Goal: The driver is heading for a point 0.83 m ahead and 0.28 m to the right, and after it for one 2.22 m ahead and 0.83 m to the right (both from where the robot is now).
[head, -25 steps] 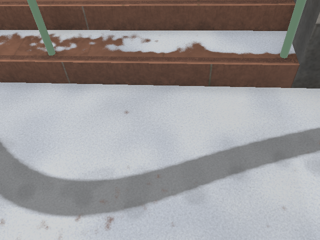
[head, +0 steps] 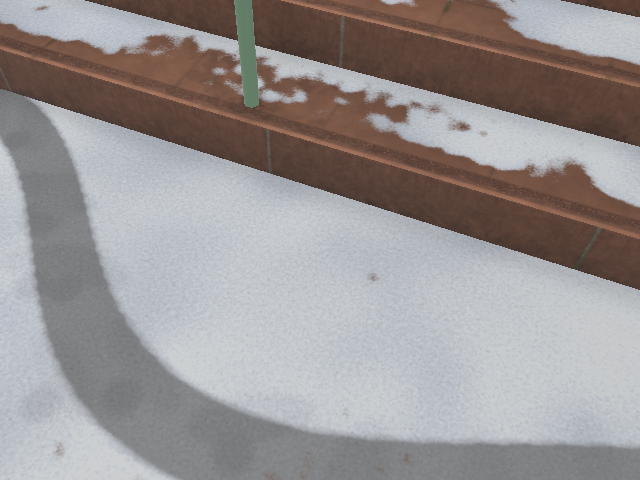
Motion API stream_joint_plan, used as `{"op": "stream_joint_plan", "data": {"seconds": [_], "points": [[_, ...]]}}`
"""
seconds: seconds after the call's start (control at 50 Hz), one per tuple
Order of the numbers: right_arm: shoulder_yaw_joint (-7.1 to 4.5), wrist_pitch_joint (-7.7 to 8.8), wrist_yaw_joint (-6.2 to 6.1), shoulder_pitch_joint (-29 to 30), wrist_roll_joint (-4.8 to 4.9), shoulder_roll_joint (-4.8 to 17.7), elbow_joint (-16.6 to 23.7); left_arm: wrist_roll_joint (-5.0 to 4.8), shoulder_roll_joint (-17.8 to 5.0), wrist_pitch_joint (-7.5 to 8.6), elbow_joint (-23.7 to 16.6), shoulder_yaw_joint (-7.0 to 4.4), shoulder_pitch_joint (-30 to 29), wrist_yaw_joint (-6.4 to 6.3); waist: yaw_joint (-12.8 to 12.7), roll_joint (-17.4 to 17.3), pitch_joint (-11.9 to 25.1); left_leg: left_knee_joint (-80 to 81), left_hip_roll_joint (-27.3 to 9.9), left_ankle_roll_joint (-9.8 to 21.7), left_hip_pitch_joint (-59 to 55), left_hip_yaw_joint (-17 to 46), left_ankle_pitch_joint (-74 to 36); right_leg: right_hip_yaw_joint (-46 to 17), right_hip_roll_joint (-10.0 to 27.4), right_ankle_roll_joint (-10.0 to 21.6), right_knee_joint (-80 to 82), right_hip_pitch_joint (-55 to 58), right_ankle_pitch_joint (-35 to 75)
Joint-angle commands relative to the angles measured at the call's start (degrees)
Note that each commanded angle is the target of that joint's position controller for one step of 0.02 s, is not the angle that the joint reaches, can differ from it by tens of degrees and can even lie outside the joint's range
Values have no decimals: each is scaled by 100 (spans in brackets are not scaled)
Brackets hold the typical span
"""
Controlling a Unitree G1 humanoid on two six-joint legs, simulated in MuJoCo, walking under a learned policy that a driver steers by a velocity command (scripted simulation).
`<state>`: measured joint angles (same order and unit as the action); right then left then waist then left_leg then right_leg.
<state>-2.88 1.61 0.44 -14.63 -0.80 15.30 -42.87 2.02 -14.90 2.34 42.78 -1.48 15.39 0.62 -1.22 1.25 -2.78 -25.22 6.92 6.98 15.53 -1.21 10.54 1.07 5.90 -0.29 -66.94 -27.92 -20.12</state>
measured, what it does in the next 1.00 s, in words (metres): walks ahead, turning right: right foot, then left foot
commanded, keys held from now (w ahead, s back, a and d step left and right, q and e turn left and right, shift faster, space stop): w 0.04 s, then w+e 0.96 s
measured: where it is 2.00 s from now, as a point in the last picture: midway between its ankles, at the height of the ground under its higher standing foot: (428, 346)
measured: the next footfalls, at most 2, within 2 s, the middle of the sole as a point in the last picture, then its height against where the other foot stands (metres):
right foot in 0.38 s outside the picture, level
left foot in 0.88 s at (347, 367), level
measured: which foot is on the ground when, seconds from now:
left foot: down 0.00-0.40, up 0.42-0.86, down 0.88-1.00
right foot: up 0.00-0.36, down 0.38-0.88, up 0.90-1.00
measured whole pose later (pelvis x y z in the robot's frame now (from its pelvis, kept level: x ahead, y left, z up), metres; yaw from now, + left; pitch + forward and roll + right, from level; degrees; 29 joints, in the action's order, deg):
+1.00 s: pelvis +0.58 -0.08 +0.00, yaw -27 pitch +1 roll +0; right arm -1.0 4.2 -0.5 -8.3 -2.4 15.3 -40.7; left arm 0.9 -18.3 1.7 46.8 -4.2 20.1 1.0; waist -2.9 1.7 -1.5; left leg -28.9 0.5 1.3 20.1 -1.7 10.1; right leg -4.3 -4.8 4.4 -61.6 -18.1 -23.0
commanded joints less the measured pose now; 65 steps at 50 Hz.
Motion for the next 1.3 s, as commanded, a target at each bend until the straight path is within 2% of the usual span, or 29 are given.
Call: {"op": "stream_joint_plan", "data": {"seconds": [0.02,0.14,0.26,0.3,0.34,0.36,0.38,0.4,0.42,0.44,0.48,0.52,0.6,0.7,0.78,0.82,0.86,0.88,0.9,0.92,0.94,0.96,0.98,1.0,1.04,1.1,1.16,1.24,1.3], "points": [[-143,216,2,-324,45,632,134,61,-449,-120,-117,-120,568,74,-95,-291,401,1392,-1549,874,-583,1446,-2004,-54,134,-38,447,-412,361],[-126,307,39,-799,31,668,-181,-50,-379,-110,-336,-112,-597,132,279,-383,-28,1769,-1501,516,-1128,859,-1944,-13,146,16,1834,-1110,1809],[-76,355,-88,-1177,-68,648,-508,-60,-315,-52,-578,-80,-1406,218,529,-340,-368,1743,-1782,307,-1988,300,-2535,91,-243,351,2839,-1248,1950],[-57,354,-144,-1080,-84,680,-575,-36,-307,-37,-591,-83,-1339,228,422,-394,-310,1402,-1835,180,-2190,67,-3573,303,-462,537,3161,-849,1603],[-66,355,-197,-973,-109,830,-622,-26,-400,-35,-456,-137,-835,176,177,-600,78,469,-1838,31,-2367,-153,-5665,615,-878,773,3243,-27,1030],[-85,318,-215,-932,-139,923,-638,-15,-528,-10,-282,-202,-207,146,-102,-634,438,-464,-1805,-26,-2374,-253,-6184,659,-1083,905,3400,609,827],[-89,293,-234,-834,-108,989,-598,45,-680,44,-23,-289,684,108,-538,-527,908,-1739,-1691,-116,-1792,-439,-5585,448,-1081,1100,3796,1833,1058],[-7,336,-226,-842,-13,787,-337,128,-1268,46,101,-473,1463,31,-793,119,1553,-3686,-1319,-284,-258,-669,-3559,-1232,126,1616,3919,3428,598],[4,391,-133,-1027,34,535,-136,-33,-1584,-7,49,-572,1256,26,-371,1478,2045,-5679,24,-544,1751,-312,1652,-4432,1469,2475,4664,4574,1405],[-11,413,-102,-680,-127,754,-81,-235,-1441,-36,50,-566,969,65,-377,472,1744,-5942,-396,-472,2356,622,1426,-4149,1292,2450,4779,4374,1508],[53,507,-43,-220,-61,634,75,-186,-898,-65,61,-429,515,18,-99,-289,495,-5049,-928,-498,2343,536,821,-2821,914,2040,5072,2839,1944],[86,310,-20,-235,-199,540,121,-186,-703,-22,82,-352,299,-14,207,-261,245,-4382,-1103,-668,1844,494,815,-2177,436,1771,5297,1986,2423],[142,85,26,35,-221,403,294,-211,-963,103,156,-422,457,1,248,32,192,-3382,-1146,-930,1809,235,430,-1745,66,1735,5581,1490,2536],[194,121,71,1222,-152,360,643,-224,-1005,80,246,-477,888,6,-205,222,91,-1750,-1033,-1046,1953,169,-865,-1742,-184,1353,5459,1813,2481],[203,219,74,1766,-90,450,843,-132,-1094,64,243,-519,1122,-53,-414,262,137,-1038,-848,-961,1862,237,-902,-2087,-9,1255,5026,2375,2968],[162,262,68,1557,-88,586,810,-108,-1140,65,162,-532,919,-93,-236,315,176,-621,-769,-842,1314,347,-645,-2308,85,1086,4786,2387,3035],[68,329,-1,663,-84,784,535,-115,-1229,101,125,-549,649,-64,191,283,455,-227,-557,-666,-21,280,-206,-2291,-79,865,4025,2089,3639],[-17,409,-78,-41,-148,996,368,-161,-1103,148,138,-507,625,-10,547,-59,884,33,-848,-479,-1105,515,-162,-1990,-461,717,2937,1738,3526],[-121,427,-191,-998,-279,1429,344,-216,-639,202,-38,-365,659,16,875,-773,1797,224,-2270,-179,-2363,1899,1130,-1420,-810,601,1334,1095,1916],[-243,323,-195,-758,-288,1838,341,-329,-394,165,-208,-306,1288,11,379,-2156,2071,983,-3330,456,-3163,4474,1676,-775,-1553,475,188,-580,-1296],[-184,259,-160,-445,-198,1279,376,-134,-868,43,55,-344,1089,-47,312,-1038,1330,994,-3143,436,-2531,4293,2333,-793,-923,534,-297,-1051,-870],[-75,264,-131,-184,-143,820,415,-96,-920,14,55,-365,660,17,343,-459,764,1058,-2825,300,-1878,3331,1888,-747,-752,511,-194,-951,-315],[-23,278,-112,-12,-139,636,364,-92,-804,-8,36,-343,505,65,235,-372,464,1191,-2557,195,-1404,2551,982,-685,-571,448,2,-788,-11],[2,306,-126,-37,-116,566,291,-16,-747,-61,26,-338,374,113,205,-570,299,1274,-2349,112,-1120,1964,257,-617,-435,389,154,-679,85],[-7,405,-94,-166,-65,561,140,19,-633,-167,31,-308,375,187,113,-772,294,1344,-2170,84,-934,1298,-776,-504,-392,308,167,-553,232],[-56,497,-59,-311,-11,606,-5,13,-531,-202,-123,-267,-65,253,101,-707,268,1558,-2244,200,-1063,723,-1414,-457,-280,238,282,-967,655],[-82,490,-58,-444,-19,615,-160,31,-452,-192,-322,-214,-678,311,186,-661,88,1705,-2155,203,-1161,152,-1685,-304,-202,140,891,-1264,1183],[-111,480,-88,-357,10,709,-286,10,-221,-109,-468,-79,-1206,361,183,-697,-42,1329,-1864,-71,-914,-806,-3287,235,-376,208,2578,-312,1844],[-162,396,-169,-512,46,885,-425,72,-349,-91,-475,-107,-1156,347,169,-849,178,607,-1963,-233,-1370,-957,-4394,487,-651,414,3133,155,1524]]}}
Over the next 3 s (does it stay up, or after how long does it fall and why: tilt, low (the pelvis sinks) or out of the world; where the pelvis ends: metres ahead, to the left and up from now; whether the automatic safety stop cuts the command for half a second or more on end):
stays up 0.71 -0.19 0.01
